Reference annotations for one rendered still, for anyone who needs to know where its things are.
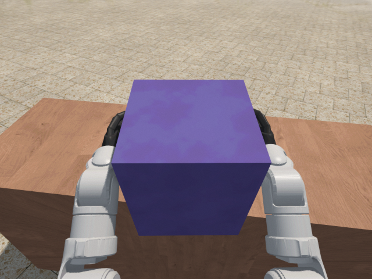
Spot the robot right hand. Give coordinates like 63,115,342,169
254,109,276,145

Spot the robot left forearm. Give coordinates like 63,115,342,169
58,146,120,279

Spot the robot right upper arm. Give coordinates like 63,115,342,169
264,267,324,279

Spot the pedestal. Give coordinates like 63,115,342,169
0,98,372,279

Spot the robot left hand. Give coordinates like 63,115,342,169
102,111,125,147

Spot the robot right forearm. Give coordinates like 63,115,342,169
261,144,328,279

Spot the carton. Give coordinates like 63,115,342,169
111,80,271,236

